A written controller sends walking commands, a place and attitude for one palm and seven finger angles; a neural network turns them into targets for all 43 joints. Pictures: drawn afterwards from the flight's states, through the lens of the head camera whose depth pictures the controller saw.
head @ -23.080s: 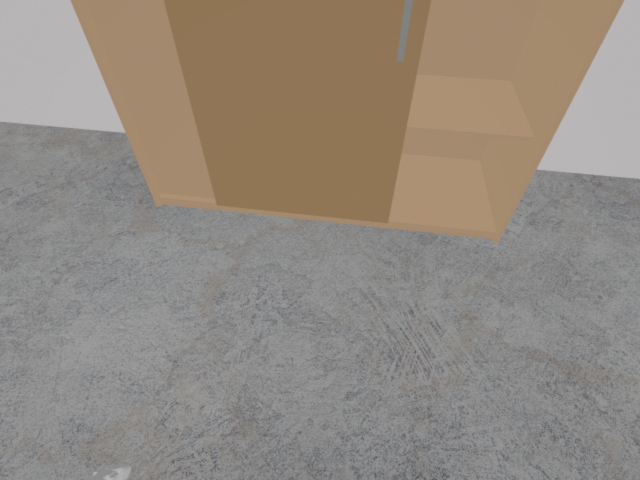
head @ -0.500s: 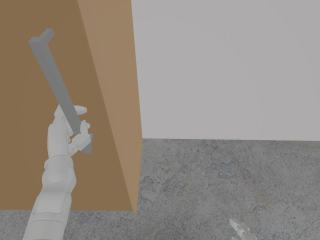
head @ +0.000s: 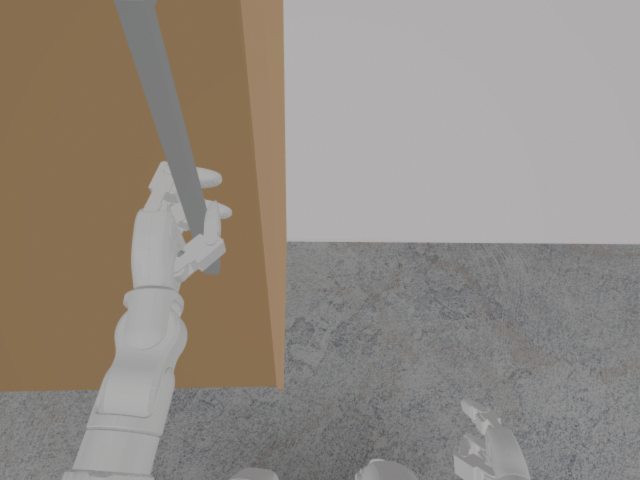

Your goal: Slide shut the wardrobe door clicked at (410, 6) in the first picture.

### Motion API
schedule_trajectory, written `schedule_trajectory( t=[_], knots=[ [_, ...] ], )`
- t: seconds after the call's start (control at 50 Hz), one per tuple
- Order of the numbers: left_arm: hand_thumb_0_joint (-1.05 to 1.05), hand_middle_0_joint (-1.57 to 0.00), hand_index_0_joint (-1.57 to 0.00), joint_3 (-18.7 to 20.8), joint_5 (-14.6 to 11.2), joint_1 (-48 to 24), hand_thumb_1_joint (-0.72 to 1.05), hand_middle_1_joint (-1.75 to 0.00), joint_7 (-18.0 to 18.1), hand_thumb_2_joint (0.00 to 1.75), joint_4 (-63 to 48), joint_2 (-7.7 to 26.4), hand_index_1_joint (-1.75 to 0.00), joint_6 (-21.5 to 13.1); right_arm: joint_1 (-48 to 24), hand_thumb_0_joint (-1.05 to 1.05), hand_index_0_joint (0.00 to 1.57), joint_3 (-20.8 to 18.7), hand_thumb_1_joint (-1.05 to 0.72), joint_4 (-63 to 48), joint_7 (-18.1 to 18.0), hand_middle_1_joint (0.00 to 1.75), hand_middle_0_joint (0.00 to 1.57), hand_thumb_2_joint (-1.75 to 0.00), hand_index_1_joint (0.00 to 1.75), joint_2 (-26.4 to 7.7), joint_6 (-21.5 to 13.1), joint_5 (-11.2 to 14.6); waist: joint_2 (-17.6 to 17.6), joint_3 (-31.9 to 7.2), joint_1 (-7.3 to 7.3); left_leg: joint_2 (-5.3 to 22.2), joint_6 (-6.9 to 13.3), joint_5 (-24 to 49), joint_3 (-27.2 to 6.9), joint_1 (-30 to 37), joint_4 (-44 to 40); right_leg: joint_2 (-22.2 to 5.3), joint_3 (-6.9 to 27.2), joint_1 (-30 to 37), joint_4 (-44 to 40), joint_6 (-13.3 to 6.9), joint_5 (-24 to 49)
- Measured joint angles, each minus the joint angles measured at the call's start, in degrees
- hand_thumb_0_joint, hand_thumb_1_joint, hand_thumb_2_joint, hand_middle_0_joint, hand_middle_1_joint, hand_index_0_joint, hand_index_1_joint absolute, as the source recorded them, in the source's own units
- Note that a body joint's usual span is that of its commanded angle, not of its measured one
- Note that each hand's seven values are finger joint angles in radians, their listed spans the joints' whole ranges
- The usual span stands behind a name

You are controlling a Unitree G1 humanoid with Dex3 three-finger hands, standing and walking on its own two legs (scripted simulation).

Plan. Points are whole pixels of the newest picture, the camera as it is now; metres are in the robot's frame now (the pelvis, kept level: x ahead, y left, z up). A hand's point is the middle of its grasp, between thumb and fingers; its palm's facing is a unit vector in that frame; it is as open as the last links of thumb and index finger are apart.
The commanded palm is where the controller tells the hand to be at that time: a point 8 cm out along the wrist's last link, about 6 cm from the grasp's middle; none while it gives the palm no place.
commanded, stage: stop walking and hold the door there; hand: left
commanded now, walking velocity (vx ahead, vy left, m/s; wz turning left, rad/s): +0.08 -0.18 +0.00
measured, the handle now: (189, 164) +0.38 +0.18 +0.19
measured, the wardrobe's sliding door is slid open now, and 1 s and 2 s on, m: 0.00 0.00 0.00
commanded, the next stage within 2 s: loosen the grip on the handle in 0.12 s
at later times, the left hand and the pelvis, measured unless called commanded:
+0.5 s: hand (218, 233) +0.34 +0.15 +0.13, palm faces +0.25 -0.96 -0.08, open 9.7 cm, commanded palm +0.30 +0.19 +0.12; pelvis +0.00 -0.06 +0.00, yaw +0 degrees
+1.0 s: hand (217, 239) +0.34 +0.15 +0.11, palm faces +0.20 -0.98 -0.09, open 14.6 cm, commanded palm +0.31 +0.21 +0.12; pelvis +0.01 -0.05 +0.00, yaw +0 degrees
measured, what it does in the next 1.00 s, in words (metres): steps on the spot: right foot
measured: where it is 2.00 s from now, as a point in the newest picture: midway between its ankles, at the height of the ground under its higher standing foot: outside the picture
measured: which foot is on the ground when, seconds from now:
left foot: down 0.00-1.00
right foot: up 0.00-0.20, down 0.22-1.00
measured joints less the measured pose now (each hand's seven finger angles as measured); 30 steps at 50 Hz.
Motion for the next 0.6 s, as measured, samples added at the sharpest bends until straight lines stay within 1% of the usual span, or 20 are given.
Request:
schedule_trajectory(
  t=[0.02,0.06,0.1,0.16,0.2,0.22,0.24,0.26,0.28,0.3,0.34,0.36,0.38,0.4,0.46,0.52,0.6],
  knots=[
    [-0.01,-0.42,-0.26,0.0,0.2,0.6,0.77,-1.38,0.0,0.82,-0.4,0.1,-1.39,0.3,0.2,0.01,0.20,0.7,-0.91,0.2,0.4,0.30,0.19,-0.90,0.30,0.9,-0.3,-0.1,0.4,0.5,-0.01,0.4,0.0,1.5,-0.1,1.1,-2.3,0.6,-0.7,-0.4,0.2,0.1,0.9],
    [-0.01,-0.43,-0.26,-0.7,0.4,1.3,0.77,-1.38,0.1,0.81,-0.5,-0.2,-1.39,1.0,1.4,0.01,0.20,2.0,-0.91,0.0,1.3,0.30,0.19,-0.90,0.30,2.1,-0.7,-0.1,1.8,0.7,0.32,1.3,-0.1,3.6,-0.9,2.9,-6.6,1.5,-2.6,-0.2,-2.6,0.2,3.2],
    [0.00,-0.42,-0.26,-1.7,0.7,1.4,0.77,-1.39,0.2,0.80,0.0,-0.7,-1.39,1.6,2.6,0.01,0.20,3.1,-0.91,-0.2,1.8,0.30,0.19,-0.90,0.30,2.7,-1.0,0.0,3.3,0.5,0.93,2.0,-0.1,5.3,-1.6,4.0,-9.9,1.9,-4.0,1.1,-7.1,0.3,5.2],
    [0.00,-0.42,-0.26,-2.6,0.4,1.6,0.78,-1.37,0.5,0.80,0.8,-1.2,-1.39,1.8,3.5,0.01,0.20,4.4,-0.90,-0.2,1.6,0.30,0.20,-0.90,0.30,3.2,-1.3,0.2,4.5,-0.4,1.70,2.3,-0.4,6.6,-2.3,4.6,-12.6,1.8,-4.7,4.9,-15.2,0.5,7.2],
    [0.00,-0.42,-0.26,-2.7,0.3,1.7,0.78,-1.36,0.4,0.80,1.2,-1.1,-1.40,1.8,3.4,0.01,0.20,4.9,-0.90,-0.2,1.3,0.30,0.20,-0.90,0.30,3.3,-1.4,0.1,4.4,-1.1,2.02,1.8,-0.7,6.6,-2.6,4.3,-12.7,1.3,-4.5,8.5,-22.1,0.4,11.3],
    [-0.01,-0.42,-0.25,-2.6,0.5,1.7,0.77,-1.35,0.4,0.81,1.3,-0.7,-1.40,1.8,3.2,0.01,0.21,5.1,-0.90,-0.2,1.1,0.30,0.20,-0.90,0.30,3.3,-1.4,0.1,3.8,-1.6,2.20,1.2,-0.8,6.3,-2.4,3.9,-12.2,0.7,-4.1,10.3,-25.3,0.2,15.4],
    [-0.01,-0.42,-0.25,-2.1,1.4,1.2,0.75,-1.35,-0.5,0.80,1.5,1.4,-1.40,1.3,2.9,0.02,0.21,5.6,-0.90,-0.8,0.4,0.30,0.20,-0.90,0.30,3.6,-1.6,0.7,2.4,-1.7,2.52,0.3,-1.0,6.0,-1.7,3.7,-12.0,0.2,-2.2,11.5,-26.8,0.2,13.4],
    [-0.03,-0.42,-0.25,-0.8,3.3,-0.4,0.71,-1.36,-2.5,0.80,4.4,3.2,-1.40,-0.1,2.2,0.02,0.21,5.1,-0.90,0.2,0.4,0.30,0.20,-0.90,0.30,4.0,-3.5,-0.1,1.7,-2.4,3.22,0.3,-1.3,6.0,-1.0,3.1,-12.3,0.3,-1.0,10.5,-26.5,-0.1,11.1],
    [-0.04,-0.43,-0.26,1.0,2.7,-2.0,0.67,-1.36,-4.5,0.79,6.9,3.8,-1.40,0.7,1.4,0.02,0.21,4.5,-0.90,1.0,0.7,0.30,0.20,-0.90,0.30,4.0,-5.1,-0.4,2.0,-3.4,2.96,0.8,-2.5,6.7,-1.0,2.2,-12.5,0.8,-0.9,9.0,-25.8,-0.7,11.5],
    [-0.05,-0.43,-0.28,3.1,1.1,-3.6,0.63,-1.37,-6.2,0.78,9.1,4.0,-1.40,2.3,0.8,0.02,0.21,3.9,-0.90,1.5,1.2,0.30,0.20,-0.90,0.30,3.8,-6.5,-0.7,2.4,-4.4,2.24,1.2,-2.8,6.9,-1.3,1.5,-12.6,1.2,-1.4,7.6,-24.8,-1.3,13.3],
    [-0.05,-0.45,-0.34,7.1,-1.9,-3.7,0.56,-1.37,-9.0,0.76,11.6,3.8,-1.41,4.1,0.9,0.02,0.21,2.9,-0.90,1.9,1.7,0.30,0.20,-0.90,0.30,3.1,-8.4,-0.9,2.2,-7.4,1.23,1.6,-3.0,6.5,-1.2,0.4,-12.1,1.5,-1.7,6.3,-23.7,-2.0,12.7],
    [-0.04,-0.45,-0.36,8.6,-3.5,-3.4,0.52,-1.38,-9.4,0.74,12.3,3.3,-1.41,4.5,1.1,0.01,0.21,2.5,-0.90,1.7,1.8,0.30,0.20,-0.90,0.30,2.4,-9.1,-0.8,2.3,-8.6,0.82,1.8,-3.1,6.0,-1.2,0.0,-11.3,1.8,-1.8,6.0,-23.3,-2.3,11.7],
    [-0.04,-0.45,-0.38,9.8,-4.4,-3.1,0.48,-1.38,-9.4,0.72,13.1,2.8,-1.41,4.2,1.2,0.01,0.21,2.0,-0.90,1.4,1.7,0.30,0.20,-0.90,0.30,1.4,-9.7,-0.7,2.6,-9.4,0.47,2.2,-3.4,5.3,-1.3,-0.4,-10.2,2.2,-1.9,5.8,-22.5,-2.6,11.0],
    [-0.03,-0.46,-0.40,10.5,-4.7,-2.7,0.43,-1.38,-9.2,0.70,13.7,2.3,-1.41,3.6,1.4,0.01,0.21,1.6,-0.90,1.1,1.6,0.30,0.20,-0.90,0.30,0.4,-10.0,-0.6,2.8,-10.0,0.12,2.5,-3.6,4.6,-1.4,-0.9,-9.0,2.6,-2.0,5.3,-21.5,-2.9,10.4],
    [-0.02,-0.46,-0.41,11.6,-4.1,-2.0,0.24,-1.39,-7.7,0.59,15.0,2.1,-1.41,1.8,2.0,0.01,0.21,0.0,-0.90,-0.1,1.0,0.30,0.20,-0.90,0.30,-2.9,-10.3,-0.4,2.9,-10.9,-0.76,3.0,-3.9,3.0,-1.7,-2.7,-5.7,3.3,-2.5,3.3,-17.8,-3.6,8.8],
    [-0.01,-0.45,-0.37,13.0,-3.7,-1.8,0.00,-1.38,-7.2,0.47,15.6,3.5,-1.40,1.0,3.3,0.01,0.20,-1.5,-0.90,-0.8,0.2,0.30,0.20,-0.90,0.30,-5.5,-9.8,0.1,2.7,-11.2,-1.26,3.5,-3.4,1.9,-1.7,-4.0,-3.7,3.9,-2.6,1.7,-15.3,-4.3,7.8],
    [0.00,-0.43,-0.32,14.4,-4.9,-1.1,-0.26,-1.36,-9.2,0.34,15.8,5.9,-1.37,0.2,5.5,0.01,0.20,-2.9,-0.91,-0.7,-1.1,0.30,0.19,-0.90,0.30,-7.7,-9.0,1.0,2.5,-10.9,-1.85,3.8,-2.2,1.3,-1.9,-5.0,-2.6,4.3,-2.9,0.5,-13.9,-4.8,7.3]
  ],
)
